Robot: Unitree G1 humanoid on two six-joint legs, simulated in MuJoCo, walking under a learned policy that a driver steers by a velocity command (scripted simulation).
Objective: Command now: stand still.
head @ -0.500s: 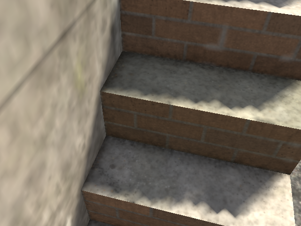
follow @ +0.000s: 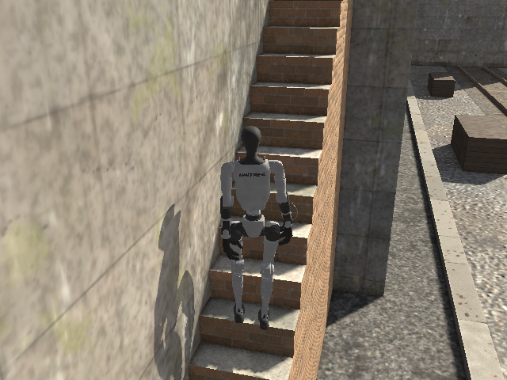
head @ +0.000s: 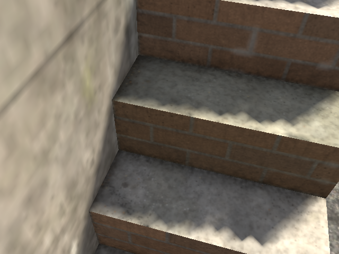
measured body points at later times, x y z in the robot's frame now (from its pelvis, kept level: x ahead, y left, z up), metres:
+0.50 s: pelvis -0.01 -0.01 +0.00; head -0.01 +0.00 +0.45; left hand -0.12 +0.13 -0.17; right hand +0.05 -0.23 -0.15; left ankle +0.03 +0.09 -0.73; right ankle -0.04 -0.07 -0.73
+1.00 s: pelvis -0.02 -0.01 +0.00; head -0.01 -0.01 +0.45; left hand -0.12 +0.12 -0.16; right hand +0.05 -0.23 -0.16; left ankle +0.03 +0.09 -0.73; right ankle -0.04 -0.07 -0.73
